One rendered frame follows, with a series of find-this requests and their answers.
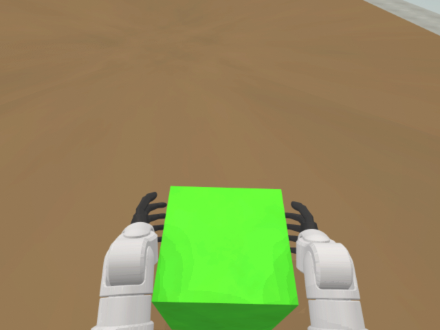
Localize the carton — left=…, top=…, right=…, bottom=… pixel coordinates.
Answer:
left=151, top=186, right=299, bottom=330

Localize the right robot forearm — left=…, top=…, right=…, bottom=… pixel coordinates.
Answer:
left=296, top=229, right=368, bottom=330

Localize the right robot hand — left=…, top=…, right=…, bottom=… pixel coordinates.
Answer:
left=285, top=201, right=318, bottom=254

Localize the left robot forearm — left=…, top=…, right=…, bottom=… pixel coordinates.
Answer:
left=91, top=222, right=158, bottom=330

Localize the left robot hand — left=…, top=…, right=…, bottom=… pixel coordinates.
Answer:
left=131, top=192, right=167, bottom=242

